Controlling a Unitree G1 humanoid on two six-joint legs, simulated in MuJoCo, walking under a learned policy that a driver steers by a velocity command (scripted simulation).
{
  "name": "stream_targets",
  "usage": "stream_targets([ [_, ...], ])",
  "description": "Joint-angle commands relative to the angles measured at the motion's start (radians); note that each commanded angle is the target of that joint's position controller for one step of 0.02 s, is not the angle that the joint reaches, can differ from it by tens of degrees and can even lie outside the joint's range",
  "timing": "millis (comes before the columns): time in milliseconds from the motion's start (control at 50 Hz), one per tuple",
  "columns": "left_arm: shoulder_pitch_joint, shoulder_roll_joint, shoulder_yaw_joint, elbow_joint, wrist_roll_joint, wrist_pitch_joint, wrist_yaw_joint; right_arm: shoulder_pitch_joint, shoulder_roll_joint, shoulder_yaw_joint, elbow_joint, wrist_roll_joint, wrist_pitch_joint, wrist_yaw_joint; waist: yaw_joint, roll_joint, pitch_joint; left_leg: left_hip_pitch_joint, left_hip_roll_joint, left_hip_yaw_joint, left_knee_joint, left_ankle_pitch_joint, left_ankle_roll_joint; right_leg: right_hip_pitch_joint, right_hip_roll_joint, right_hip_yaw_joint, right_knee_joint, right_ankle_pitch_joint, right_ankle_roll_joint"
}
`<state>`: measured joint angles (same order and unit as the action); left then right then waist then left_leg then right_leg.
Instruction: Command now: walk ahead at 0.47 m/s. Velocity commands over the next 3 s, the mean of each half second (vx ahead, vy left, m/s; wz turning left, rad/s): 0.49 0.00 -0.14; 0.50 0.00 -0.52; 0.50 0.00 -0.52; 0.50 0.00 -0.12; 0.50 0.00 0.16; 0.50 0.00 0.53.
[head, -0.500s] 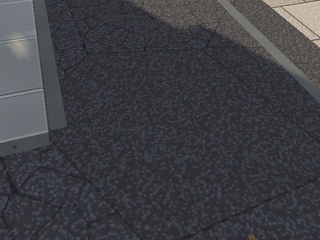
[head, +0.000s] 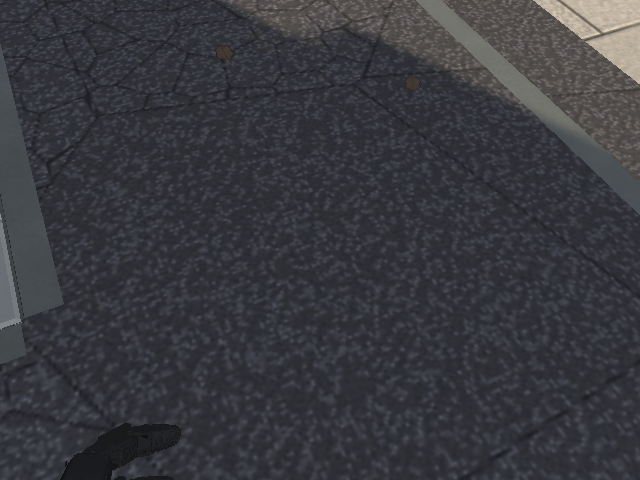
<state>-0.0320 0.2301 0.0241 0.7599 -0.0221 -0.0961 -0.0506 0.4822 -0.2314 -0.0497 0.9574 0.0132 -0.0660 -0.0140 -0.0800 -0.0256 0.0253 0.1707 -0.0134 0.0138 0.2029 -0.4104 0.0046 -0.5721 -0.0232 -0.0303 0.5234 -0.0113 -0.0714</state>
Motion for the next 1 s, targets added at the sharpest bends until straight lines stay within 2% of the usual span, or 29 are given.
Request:
stream_targets([
  [20,0.307,0.208,0.083,0.03,-0.002,-0.005,0.014,-0.057,-0.164,-0.03,-0.059,-0.013,0.007,-0.006,0.236,0.133,-0.174,-0.206,0.188,-0.023,0.448,0.942,0.092,0.496,0.022,-0.002,0.029,-0.048,-0.079],
  [40,0.464,0.304,0.105,0.056,0.027,-0.002,0.023,0.053,-0.061,0.001,-0.08,-0.021,-0.001,0.003,0.214,-0.076,-0.357,-0.584,0.067,0.007,0.861,0.535,0.034,0.919,-0.25,0.396,0.021,-0.169,-0.215],
  [60,0.495,0.264,0.093,0.075,0.017,0.0,0.016,0.096,-0.012,0.02,-0.052,-0.002,-0.026,0.012,0.197,-0.244,-0.484,-0.783,-0.063,-0.113,1.106,-0.128,0.014,1.038,-0.379,0.824,-0.202,-0.381,-0.301],
  [80,0.413,0.199,0.072,0.071,0.008,-0.003,0.014,-0.003,-0.121,-0.009,-0.077,0.027,-0.048,0.016,0.199,-0.171,-0.319,-0.9,0.004,-0.168,1.196,-0.1,0.037,0.916,-0.339,0.75,-0.253,-0.469,-0.24],
  [100,0.325,0.163,0.061,0.053,0.009,-0.003,0.018,-0.11,-0.155,-0.015,-0.112,0.04,-0.058,0.014,0.176,-0.1,-0.183,-0.918,0.058,-0.129,1.178,-0.012,0.055,0.745,-0.308,0.589,-0.27,-0.423,-0.199],
  [120,0.25,0.144,0.053,0.045,0.018,-0.008,0.015,-0.161,-0.149,-0.016,-0.124,0.026,-0.059,0.007,0.136,-0.012,-0.098,-0.873,0.109,-0.105,1.108,0.076,0.057,0.568,-0.273,0.469,-0.303,-0.302,-0.179],
  [140,0.208,0.116,0.046,0.041,0.03,-0.016,0.012,-0.159,-0.144,-0.025,-0.122,0.009,-0.048,-0.001,0.095,-0.018,-0.07,-0.806,0.147,-0.111,1.043,0.127,0.059,0.46,-0.231,0.382,-0.327,-0.213,-0.16],
  [160,0.193,0.106,0.043,0.046,0.035,-0.02,0.009,-0.129,-0.121,-0.023,-0.113,0.004,-0.034,-0.002,0.067,-0.038,-0.063,-0.749,0.162,-0.114,1.014,0.152,0.056,0.394,-0.205,0.331,-0.356,-0.18,-0.157],
  [200,0.211,0.112,0.045,0.066,0.028,-0.029,0.008,-0.109,-0.087,-0.018,-0.106,0.002,-0.012,-0.005,0.048,-0.04,-0.042,-0.731,0.174,-0.099,0.962,0.171,0.043,0.331,-0.187,0.262,-0.397,-0.128,-0.174],
  [220,0.226,0.126,0.047,0.076,0.027,-0.031,0.012,-0.135,-0.09,-0.019,-0.116,-0.001,-0.006,-0.007,0.047,-0.035,-0.021,-0.76,0.18,-0.095,0.925,0.203,0.033,0.32,-0.185,0.236,-0.415,-0.104,-0.18],
  [260,0.274,0.153,0.052,0.093,0.022,-0.027,0.024,-0.239,-0.103,-0.022,-0.154,-0.017,-0.008,-0.011,0.068,-0.011,0.014,-0.84,0.185,-0.088,0.805,0.299,0.007,0.333,-0.179,0.225,-0.431,-0.062,-0.189],
  [300,0.317,0.164,0.054,0.104,0.017,-0.017,0.037,-0.32,-0.098,-0.02,-0.18,-0.021,-0.017,-0.008,0.089,-0.003,0.025,-0.869,0.168,-0.082,0.66,0.412,-0.009,0.366,-0.159,0.204,-0.427,-0.033,-0.172],
  [360,0.376,0.183,0.057,0.118,0.006,-0.006,0.05,-0.437,-0.079,-0.011,-0.207,-0.014,-0.031,0.003,0.129,-0.009,0.03,-0.813,0.118,-0.058,0.456,0.532,-0.024,0.383,-0.133,0.171,-0.407,-0.023,-0.141],
  [420,0.438,0.184,0.058,0.137,-0.003,0.006,0.054,-0.532,-0.08,-0.004,-0.232,-0.003,-0.043,0.021,0.161,-0.021,0.039,-0.778,0.084,-0.055,0.352,0.532,-0.031,0.435,-0.148,0.198,-0.36,-0.044,-0.138],
  [460,0.459,0.185,0.06,0.142,-0.005,0.018,0.059,-0.57,-0.097,-0.005,-0.251,0.002,-0.053,0.032,0.162,-0.033,0.039,-0.76,0.071,-0.069,0.291,0.489,-0.024,0.491,-0.171,0.238,-0.306,-0.051,-0.131],
  [500,0.447,0.203,0.069,0.137,-0.004,0.028,0.066,-0.545,-0.131,-0.014,-0.25,0.003,-0.064,0.038,0.132,-0.06,0.022,-0.687,0.059,-0.074,0.255,0.416,-0.008,0.52,-0.194,0.281,-0.25,-0.029,-0.114],
  [520,0.435,0.208,0.073,0.132,-0.003,0.033,0.067,-0.496,-0.15,-0.022,-0.24,0.004,-0.068,0.037,0.101,-0.076,0.0,-0.611,0.05,-0.062,0.24,0.374,0.006,0.519,-0.192,0.289,-0.202,0.023,-0.103],
  [540,0.423,0.191,0.067,0.124,0.001,0.035,0.067,-0.379,-0.185,-0.04,-0.207,0.001,-0.072,0.03,0.043,-0.07,-0.066,-0.445,0.041,-0.047,0.214,0.35,0.035,0.495,-0.145,0.266,-0.085,0.118,-0.079],
  [560,0.398,0.141,0.049,0.094,0.013,0.034,0.063,-0.202,-0.242,-0.059,-0.178,-0.017,-0.077,0.022,-0.036,-0.022,-0.216,-0.16,0.16,-0.148,0.267,0.344,0.097,0.359,-0.078,0.222,0.172,0.051,-0.046],
  [580,0.503,0.037,0.021,0.065,0.006,0.017,0.059,-0.08,-0.334,-0.086,-0.157,-0.027,-0.063,0.015,-0.021,0.225,-0.388,0.251,0.409,-0.525,0.239,0.213,0.232,-0.025,0.077,0.092,0.545,-0.292,0.033],
  [600,0.51,0.082,0.026,0.059,-0.013,0.005,0.058,-0.077,-0.261,-0.065,-0.158,-0.023,-0.056,0.019,-0.02,0.317,-0.426,0.258,0.46,-0.742,0.13,0.077,0.262,-0.169,0.058,0.166,0.719,-0.578,0.036],
  [620,0.437,0.176,0.054,0.049,-0.03,0.006,0.06,-0.142,-0.182,-0.043,-0.169,-0.017,-0.053,0.017,-0.02,0.216,-0.272,0.128,0.42,-0.595,0.11,0.037,0.211,-0.229,0.003,0.184,0.78,-0.506,0.029],
  [660,0.357,0.164,0.061,0.031,-0.015,0.018,0.065,-0.262,-0.122,-0.024,-0.173,-0.016,-0.048,0.019,0.026,0.12,-0.101,-0.138,0.335,-0.355,0.048,0.172,0.166,-0.184,-0.07,0.142,0.723,-0.356,0.036],
  [680,0.363,0.145,0.067,0.027,-0.011,0.03,0.062,-0.293,-0.107,-0.019,-0.169,-0.023,-0.05,0.02,0.057,0.148,-0.063,-0.224,0.306,-0.277,0.012,0.217,0.155,-0.137,-0.099,0.145,0.684,-0.31,0.038],
  [720,0.371,0.099,0.062,0.016,-0.012,0.054,0.055,-0.318,-0.112,-0.025,-0.156,-0.025,-0.057,0.022,0.082,0.15,-0.03,-0.313,0.284,-0.17,-0.043,0.297,0.164,-0.088,-0.115,0.126,0.66,-0.267,0.048],
  [760,0.341,0.091,0.062,-0.012,-0.007,0.067,0.055,-0.313,-0.136,-0.035,-0.141,-0.025,-0.064,0.018,0.09,0.116,-0.01,-0.325,0.289,-0.097,-0.067,0.384,0.18,-0.118,-0.121,0.13,0.613,-0.209,0.057],
  [880,0.164,0.074,0.049,-0.085,0.001,0.059,0.021,-0.274,-0.193,-0.051,-0.114,-0.019,-0.048,0.002,0.04,0.077,0.031,-0.272,0.273,0.091,-0.079,0.453,0.16,-0.105,-0.104,0.062,0.278,0.04,0.054],
  [960,0.06,0.085,0.047,-0.144,0.0,0.062,-0.001,-0.22,-0.23,-0.064,-0.092,0.001,-0.025,0.0,0.013,0.071,0.065,-0.152,0.313,0.136,-0.042,0.474,0.138,-0.118,-0.089,0.017,0.162,-0.017,0.022],
  [1000,0.057,0.106,0.056,-0.165,0.002,0.065,-0.008,-0.218,-0.252,-0.071,-0.089,0.011,-0.01,-0.001,0.031,0.085,0.055,-0.1,0.324,0.164,0.033,0.645,0.119,-0.075,-0.055,-0.023,0.133,-0.11,-0.01],
])
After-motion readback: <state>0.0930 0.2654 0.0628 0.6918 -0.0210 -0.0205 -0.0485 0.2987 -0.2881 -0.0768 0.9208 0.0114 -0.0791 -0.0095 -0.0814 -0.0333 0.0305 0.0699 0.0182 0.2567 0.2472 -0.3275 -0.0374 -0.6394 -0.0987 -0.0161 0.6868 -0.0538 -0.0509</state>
